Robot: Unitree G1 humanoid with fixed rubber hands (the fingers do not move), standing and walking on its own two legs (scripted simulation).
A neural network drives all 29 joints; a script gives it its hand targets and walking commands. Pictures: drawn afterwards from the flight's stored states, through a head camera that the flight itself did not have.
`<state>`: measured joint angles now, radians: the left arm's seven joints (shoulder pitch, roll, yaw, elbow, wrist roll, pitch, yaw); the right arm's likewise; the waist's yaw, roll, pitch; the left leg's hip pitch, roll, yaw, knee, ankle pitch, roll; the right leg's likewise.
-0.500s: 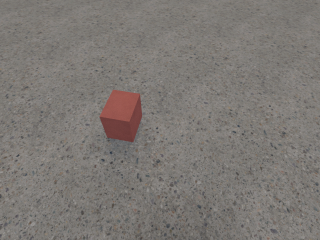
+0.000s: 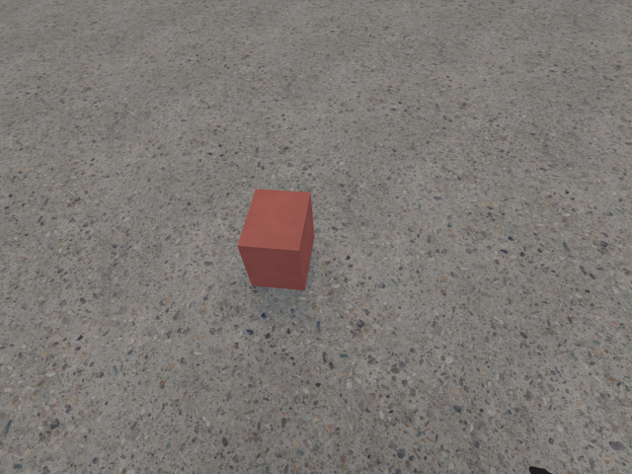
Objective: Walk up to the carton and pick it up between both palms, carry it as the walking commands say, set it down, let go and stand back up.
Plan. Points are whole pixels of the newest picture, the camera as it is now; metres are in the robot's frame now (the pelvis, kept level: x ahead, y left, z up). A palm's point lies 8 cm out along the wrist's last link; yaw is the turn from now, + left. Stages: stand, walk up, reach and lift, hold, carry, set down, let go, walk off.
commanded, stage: walk up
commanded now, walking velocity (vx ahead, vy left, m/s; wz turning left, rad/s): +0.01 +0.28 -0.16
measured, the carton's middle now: (280, 240) +0.95 +0.18 -0.64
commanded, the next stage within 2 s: none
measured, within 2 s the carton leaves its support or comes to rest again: neither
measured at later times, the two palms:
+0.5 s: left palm out of the picture +0.07 +0.41 -0.10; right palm (435, 468) +0.16 -0.12 -0.12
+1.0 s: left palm (43, 325) +0.40 +0.51 -0.14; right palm (320, 420) +0.22 +0.03 -0.10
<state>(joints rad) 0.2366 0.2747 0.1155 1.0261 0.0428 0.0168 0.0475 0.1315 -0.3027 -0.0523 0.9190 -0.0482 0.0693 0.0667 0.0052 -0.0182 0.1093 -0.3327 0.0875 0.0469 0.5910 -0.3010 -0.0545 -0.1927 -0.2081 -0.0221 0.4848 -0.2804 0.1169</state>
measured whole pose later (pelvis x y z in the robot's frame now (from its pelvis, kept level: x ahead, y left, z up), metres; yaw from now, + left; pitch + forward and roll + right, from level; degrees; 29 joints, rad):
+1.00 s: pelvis +0.31 +0.27 +0.01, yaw -1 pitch -1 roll -3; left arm 0.14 0.26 0.07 1.02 0.03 0.01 -0.05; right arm 0.46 -0.18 -0.03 1.08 -0.01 -0.08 0.00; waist -0.05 -0.04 0.07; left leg -0.06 0.10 0.14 0.36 -0.28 -0.01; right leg -0.60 -0.09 -0.07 1.04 -0.14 0.03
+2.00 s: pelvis +0.53 +0.23 +0.01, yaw -3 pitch -2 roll -1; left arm 0.25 0.17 0.03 1.12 0.01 0.00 0.02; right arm 0.25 -0.15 -0.01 1.14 -0.01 -0.01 -0.03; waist -0.01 -0.02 0.02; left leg -0.14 -0.02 0.10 0.36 -0.19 0.06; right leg -0.15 -0.04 -0.11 0.34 -0.15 0.00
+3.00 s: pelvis +0.55 +0.19 +0.01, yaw -5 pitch +0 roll +0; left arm 0.31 0.12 0.03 1.14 0.02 0.00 0.04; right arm 0.31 -0.14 -0.04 1.18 -0.01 -0.01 -0.06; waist 0.00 0.01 0.02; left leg -0.17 0.04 0.11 0.44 -0.27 0.00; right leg -0.19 0.02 -0.08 0.42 -0.22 -0.04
